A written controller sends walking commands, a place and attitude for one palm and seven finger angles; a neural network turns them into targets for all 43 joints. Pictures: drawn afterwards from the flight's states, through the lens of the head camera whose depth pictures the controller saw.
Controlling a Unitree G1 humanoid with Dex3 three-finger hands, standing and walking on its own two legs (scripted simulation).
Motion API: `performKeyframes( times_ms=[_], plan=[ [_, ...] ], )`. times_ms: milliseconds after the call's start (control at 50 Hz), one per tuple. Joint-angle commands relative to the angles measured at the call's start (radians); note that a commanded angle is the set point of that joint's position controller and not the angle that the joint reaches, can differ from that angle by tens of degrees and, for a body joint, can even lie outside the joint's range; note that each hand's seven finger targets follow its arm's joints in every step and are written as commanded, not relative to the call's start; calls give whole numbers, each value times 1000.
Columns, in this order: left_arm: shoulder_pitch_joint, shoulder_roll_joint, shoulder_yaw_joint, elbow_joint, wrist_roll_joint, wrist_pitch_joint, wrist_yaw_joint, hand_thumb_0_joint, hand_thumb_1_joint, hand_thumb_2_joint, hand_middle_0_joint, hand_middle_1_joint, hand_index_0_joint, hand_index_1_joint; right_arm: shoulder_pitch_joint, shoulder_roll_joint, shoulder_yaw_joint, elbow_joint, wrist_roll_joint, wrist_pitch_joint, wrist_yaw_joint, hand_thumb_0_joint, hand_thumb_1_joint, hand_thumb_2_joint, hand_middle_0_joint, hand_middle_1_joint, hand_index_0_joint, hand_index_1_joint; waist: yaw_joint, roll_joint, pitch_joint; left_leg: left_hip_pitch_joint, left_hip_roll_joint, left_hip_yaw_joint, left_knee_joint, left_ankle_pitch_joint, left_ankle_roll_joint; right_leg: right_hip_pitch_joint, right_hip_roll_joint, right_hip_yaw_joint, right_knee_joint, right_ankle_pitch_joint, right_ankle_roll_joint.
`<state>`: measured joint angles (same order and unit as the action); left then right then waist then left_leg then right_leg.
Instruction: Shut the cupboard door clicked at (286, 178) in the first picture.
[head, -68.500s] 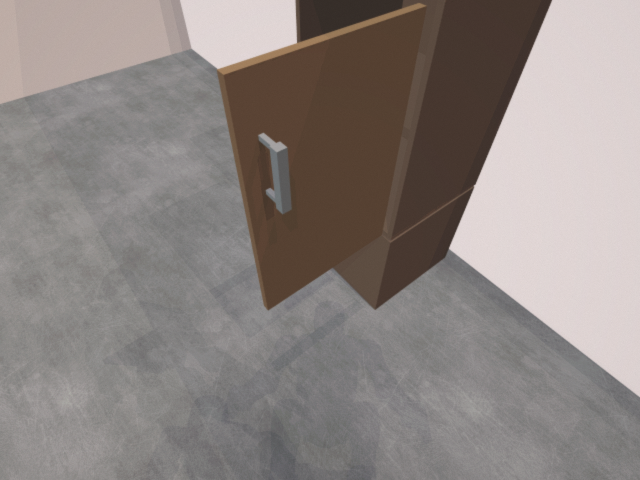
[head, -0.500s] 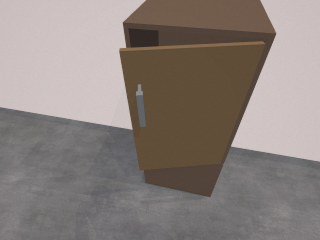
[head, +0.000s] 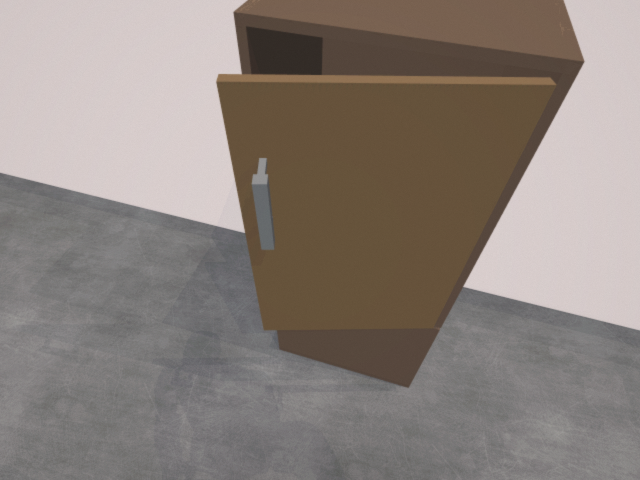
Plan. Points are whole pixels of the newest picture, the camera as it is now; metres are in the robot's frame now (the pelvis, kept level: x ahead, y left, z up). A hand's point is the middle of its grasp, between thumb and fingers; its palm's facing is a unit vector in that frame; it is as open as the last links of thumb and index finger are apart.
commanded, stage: shuffle to correct the standing spot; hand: left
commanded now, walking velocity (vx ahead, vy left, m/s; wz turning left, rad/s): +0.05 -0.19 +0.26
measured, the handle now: (265, 205) +0.45 +0.11 +0.09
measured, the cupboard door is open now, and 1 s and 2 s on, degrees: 18 18 18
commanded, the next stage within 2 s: come to a stop and stand still in 0.80 s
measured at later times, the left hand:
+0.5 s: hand out of the picture +0.01 +0.14 -0.19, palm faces +0.12 -0.98 -0.16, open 7.4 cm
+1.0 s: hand out of the picture +0.07 +0.05 -0.15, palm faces +0.10 -0.97 -0.23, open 7.3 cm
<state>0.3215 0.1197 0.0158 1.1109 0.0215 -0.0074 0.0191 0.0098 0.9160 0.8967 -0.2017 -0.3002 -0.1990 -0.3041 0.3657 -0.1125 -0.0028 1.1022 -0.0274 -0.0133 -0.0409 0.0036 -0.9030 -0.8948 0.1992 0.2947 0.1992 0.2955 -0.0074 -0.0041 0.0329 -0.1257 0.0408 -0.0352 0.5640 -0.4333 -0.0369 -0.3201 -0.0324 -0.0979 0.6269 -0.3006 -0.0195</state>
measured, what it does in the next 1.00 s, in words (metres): steps to the right: left foot, then right foot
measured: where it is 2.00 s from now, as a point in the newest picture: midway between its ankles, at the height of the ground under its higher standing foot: outside the picture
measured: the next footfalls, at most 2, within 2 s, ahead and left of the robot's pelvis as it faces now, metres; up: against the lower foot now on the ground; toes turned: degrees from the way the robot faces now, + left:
left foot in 0.50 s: +0.06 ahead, +0.06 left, +0.00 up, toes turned +11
right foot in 0.90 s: +0.06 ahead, -0.24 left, +0.00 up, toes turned +0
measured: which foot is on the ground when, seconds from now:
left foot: down 0.00-0.30, up 0.32-0.48, down 0.50-0.90, up 0.92-1.00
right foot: down 0.00-0.50, up 0.52-0.88, down 0.90-1.00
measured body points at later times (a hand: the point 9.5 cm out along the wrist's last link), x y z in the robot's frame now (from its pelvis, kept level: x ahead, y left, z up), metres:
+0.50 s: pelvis +0.02 -0.03 +0.00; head +0.05 +0.00 +0.44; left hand +0.00 +0.19 -0.17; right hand +0.07 -0.26 -0.15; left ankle +0.02 +0.06 -0.73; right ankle +0.02 -0.11 -0.73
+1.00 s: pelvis +0.02 -0.14 +0.01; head +0.06 -0.15 +0.45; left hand +0.06 +0.10 -0.14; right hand +0.04 -0.38 -0.16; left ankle +0.00 +0.00 -0.67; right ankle +0.02 -0.24 -0.73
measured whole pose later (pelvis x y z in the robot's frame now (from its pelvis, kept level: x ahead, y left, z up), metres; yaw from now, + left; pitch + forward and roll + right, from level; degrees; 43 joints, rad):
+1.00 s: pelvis +0.02 -0.14 +0.01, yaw +4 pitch +1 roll +0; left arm 0.22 0.14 0.05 0.96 0.03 0.02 0.01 0.01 0.93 0.90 -0.20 -0.30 -0.20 -0.30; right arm 0.27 -0.22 -0.07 1.05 -0.03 0.05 -0.03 0.00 -0.90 -0.89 0.20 0.29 0.20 0.30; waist -0.02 0.06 0.06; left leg -0.47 0.08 0.02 1.01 -0.48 -0.01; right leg -0.26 -0.01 -0.09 0.56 -0.31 -0.02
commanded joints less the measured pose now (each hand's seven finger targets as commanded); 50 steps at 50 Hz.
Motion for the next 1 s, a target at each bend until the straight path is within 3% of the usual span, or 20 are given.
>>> performKeyframes(
  times_ms=[0,80,140,200,240,280,300,360,440,460,480,500,520,560,640,800,840,860,880,980],
  plan=[
    [121,129,31,-12,4,-5,6,0,900,900,-200,-300,-200,-300,80,-73,-24,-28,5,-8,-7,0,-900,-900,200,300,200,300,12,-82,22,-208,6,35,4,168,71,160,-132,116,-114,247,-52],
    [100,122,34,-21,4,3,8,0,900,900,-200,-300,-200,-300,77,-59,-26,-22,4,-7,-8,0,-900,-900,200,300,200,300,-1,-55,-2,-156,14,36,9,222,70,129,-136,90,-84,290,-68],
    [43,72,30,-65,7,11,3,0,900,900,-200,-300,-200,-300,98,-142,-44,-4,-3,-9,-21,0,-900,-900,200,300,200,300,-19,213,26,-60,170,-133,-110,652,113,9,-20,-49,94,189,-12],
    [18,80,47,-93,5,15,-9,0,900,900,-200,-300,-200,-300,85,-177,-56,-3,-6,2,-37,0,-900,-900,200,300,200,300,-13,235,65,-19,204,-141,-46,921,131,-18,11,-55,32,65,-23],
    [125,111,63,-71,4,15,-13,0,900,900,-200,-300,-200,-300,44,-163,-57,-31,2,-1,-39,0,-900,-900,200,300,200,300,41,69,16,-174,117,-26,97,739,92,208,-32,3,-38,357,-46],
    [257,173,74,-27,13,15,-6,0,900,900,-200,-300,-200,-300,-27,-84,-49,-72,17,4,-37,0,-900,-900,200,300,200,300,93,-276,-37,-366,-33,114,432,-123,47,354,-260,222,-184,761,-194],
    [224,164,66,-38,18,18,2,0,900,900,-200,-300,-200,-300,-79,-87,-45,-96,16,13,-36,0,-900,-900,200,300,200,300,90,-248,-9,-394,-4,74,526,-255,50,292,-302,256,-212,795,-249],
    [80,152,56,-112,26,29,9,0,900,900,-200,-300,-200,-300,-99,-63,-47,-102,10,22,-12,0,-900,-900,200,300,200,300,38,-91,25,-316,4,111,450,-173,50,131,-236,159,-227,532,-236],
    [-27,135,49,-147,11,47,5,0,900,900,-200,-300,-200,-300,42,-42,-39,-57,2,18,-4,0,-900,-900,200,300,200,300,-48,-111,1,-10,1,171,5,206,48,-69,-135,57,-161,131,-118],
    [-14,97,38,-152,4,49,1,0,900,900,-200,-300,-200,-300,82,-83,-44,-39,-1,11,-10,0,-900,-900,200,300,200,300,-57,2,7,53,72,82,-125,245,58,-113,-93,31,-29,42,-78],
    [27,44,30,-162,2,49,-7,0,900,900,-200,-300,-200,-300,112,-165,-64,-39,-11,1,-17,0,-900,-900,200,300,200,300,-58,261,-4,65,293,-241,-235,282,139,-220,-4,-16,187,-150,-17],
    [4,78,40,-188,5,57,-8,0,900,900,-200,-300,-200,-300,120,-227,-73,-57,-15,5,-24,0,-900,-900,200,300,200,300,-71,253,10,-12,467,-478,-318,325,258,-271,29,73,401,-297,-10],
    [-22,119,56,-209,14,63,-14,0,900,900,-200,-300,-200,-300,67,-251,-72,-81,-14,7,-24,0,-900,-900,200,300,200,300,-53,126,48,-126,485,-443,-345,222,309,-257,-4,153,523,-240,-14],
    [-18,107,65,-176,23,68,-20,0,900,900,-200,-300,-200,-300,-44,-188,-51,-95,-11,-7,-29,0,-900,-900,200,300,200,300,12,149,105,-193,356,-270,-326,331,225,-285,-3,168,632,-88,12],
    [12,82,60,-155,8,77,-31,0,900,900,-200,-300,-200,-300,-53,-180,-51,-103,-7,-20,-29,0,-900,-900,200,300,200,300,26,130,5,-107,263,-43,-256,549,195,-236,0,143,616,-15,42],
    [-66,76,52,-196,-4,49,-38,0,900,900,-200,-300,-200,-300,-33,-263,-106,-97,-18,21,-4,0,-900,-900,200,300,200,300,-21,219,-48,-76,251,-41,-171,372,157,2,25,0,-28,-100,44],
    [27,129,64,-165,3,36,-37,0,900,900,-200,-300,-200,-300,-37,-239,-110,-102,-5,26,4,0,-900,-900,200,300,200,300,22,62,-77,-233,162,36,-28,174,84,227,14,16,-247,104,35],
    [75,221,79,-150,15,30,-25,0,900,900,-200,-300,-200,-300,-37,-153,-94,-120,5,28,7,0,-900,-900,200,300,200,300,46,-245,-78,-422,37,165,213,-81,32,341,-193,217,-332,184,-18],
    [93,259,78,-156,16,36,-15,0,900,900,-200,-300,-200,-300,-111,-105,-78,-163,2,37,4,0,-900,-900,200,300,200,300,78,-365,-54,-484,-28,135,428,-235,31,240,-300,348,-353,298,-105],
    [-32,118,30,-161,2,-18,7,0,900,900,-200,-300,-200,-300,-74,-91,-57,-112,-2,29,32,0,-900,-900,200,300,200,300,-2,-144,23,-402,29,58,490,33,22,105,-221,252,-355,272,-136]
  ],
)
